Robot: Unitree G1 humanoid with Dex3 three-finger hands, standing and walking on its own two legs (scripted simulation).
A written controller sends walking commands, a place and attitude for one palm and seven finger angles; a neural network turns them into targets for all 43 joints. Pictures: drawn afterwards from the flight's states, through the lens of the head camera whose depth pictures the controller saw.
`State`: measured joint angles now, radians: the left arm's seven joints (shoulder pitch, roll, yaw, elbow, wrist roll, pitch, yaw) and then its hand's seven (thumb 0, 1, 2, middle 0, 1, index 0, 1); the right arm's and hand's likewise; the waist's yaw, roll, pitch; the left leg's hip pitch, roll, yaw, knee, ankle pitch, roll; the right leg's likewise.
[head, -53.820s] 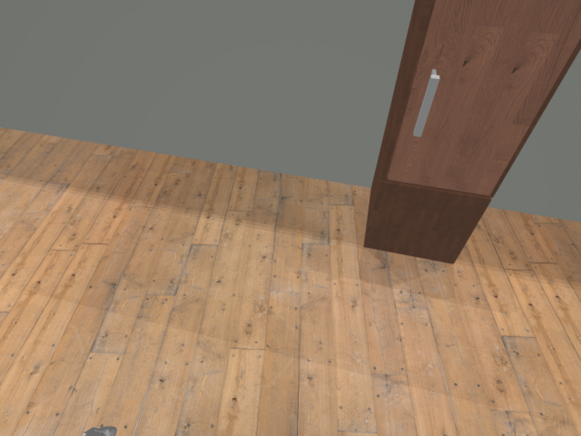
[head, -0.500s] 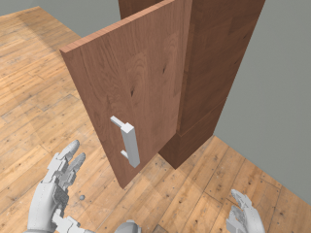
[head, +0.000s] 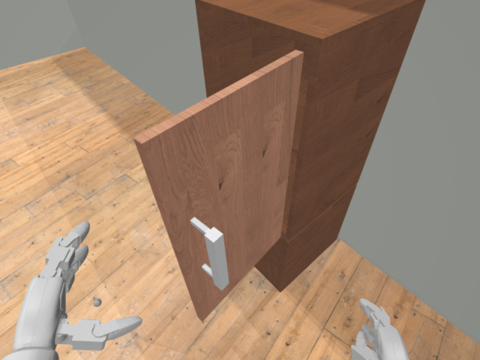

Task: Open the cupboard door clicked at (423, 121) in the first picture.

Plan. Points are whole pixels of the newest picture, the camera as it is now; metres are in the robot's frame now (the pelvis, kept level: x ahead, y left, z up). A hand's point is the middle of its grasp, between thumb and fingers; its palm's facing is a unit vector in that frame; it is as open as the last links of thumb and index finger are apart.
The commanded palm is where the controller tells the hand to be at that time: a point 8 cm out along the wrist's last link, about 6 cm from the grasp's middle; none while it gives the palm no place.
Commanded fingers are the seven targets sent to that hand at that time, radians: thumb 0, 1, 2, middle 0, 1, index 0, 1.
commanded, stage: draw the hand back to the body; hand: left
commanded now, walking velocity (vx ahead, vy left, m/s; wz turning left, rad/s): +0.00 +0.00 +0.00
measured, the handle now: (210, 255) +0.31 +0.09 -0.01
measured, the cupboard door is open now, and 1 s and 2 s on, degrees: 97 97 97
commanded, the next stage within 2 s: step back with the hand held close in 0.80 s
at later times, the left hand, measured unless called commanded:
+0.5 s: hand (44, 239) +0.21 +0.26 +0.19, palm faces +0.46 -0.79 -0.40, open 8.3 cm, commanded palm +0.16 +0.29 +0.19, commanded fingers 0.00 0.90 0.90 -0.20 -0.30 -0.20 -0.30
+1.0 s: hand (46, 248) +0.19 +0.25 +0.19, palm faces +0.44 -0.80 -0.41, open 7.4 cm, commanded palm +0.14 +0.29 +0.20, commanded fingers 0.00 0.90 0.90 -0.20 -0.30 -0.20 -0.30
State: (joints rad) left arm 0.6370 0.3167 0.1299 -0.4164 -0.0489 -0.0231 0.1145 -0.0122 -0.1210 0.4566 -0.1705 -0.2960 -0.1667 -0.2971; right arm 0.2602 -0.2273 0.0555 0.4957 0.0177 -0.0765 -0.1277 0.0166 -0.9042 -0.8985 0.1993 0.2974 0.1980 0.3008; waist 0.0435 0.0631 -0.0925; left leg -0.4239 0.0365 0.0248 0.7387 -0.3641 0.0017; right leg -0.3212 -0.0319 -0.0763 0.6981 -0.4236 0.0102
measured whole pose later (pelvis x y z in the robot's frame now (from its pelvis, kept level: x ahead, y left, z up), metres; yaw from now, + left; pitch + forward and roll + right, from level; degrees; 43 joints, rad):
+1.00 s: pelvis +0.00 -0.01 +0.03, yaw -1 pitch -4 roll -1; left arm 0.46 0.34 0.36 -0.38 -0.06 -0.11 0.11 0.01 0.89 0.89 -0.21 -0.30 -0.21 -0.30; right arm 0.19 -0.23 0.02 0.64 -0.01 -0.08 -0.09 0.02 -0.90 -0.90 0.20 0.30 0.20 0.30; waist 0.05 0.07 0.01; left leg -0.14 0.05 0.04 0.42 -0.21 -0.02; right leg -0.04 0.00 -0.07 0.35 -0.25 0.00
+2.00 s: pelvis -0.13 +0.02 +0.02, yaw -1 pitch +4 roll -4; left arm 0.56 0.43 0.45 -0.59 -0.06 -0.22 0.17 0.01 0.89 0.90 -0.21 -0.30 -0.21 -0.30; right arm 0.19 -0.16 0.01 0.62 -0.03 -0.11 -0.04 0.02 -0.90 -0.90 0.20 0.30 0.20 0.30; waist 0.01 0.00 0.00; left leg -0.45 0.04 0.00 0.39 -0.01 0.03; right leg -0.23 0.07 -0.03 0.69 -0.48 -0.01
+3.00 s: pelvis -0.25 +0.01 +0.02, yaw -2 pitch -1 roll -1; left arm 0.56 0.37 0.37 -0.44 -0.04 -0.18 0.16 0.01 0.89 0.89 -0.21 -0.30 -0.21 -0.30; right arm 0.25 -0.20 0.02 0.66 -0.01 -0.10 -0.07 0.01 -0.90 -0.90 0.20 0.30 0.20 0.30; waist 0.01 0.02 -0.03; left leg -0.27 0.03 0.02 0.53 -0.24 0.00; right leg -0.21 0.04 -0.04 0.48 -0.26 -0.03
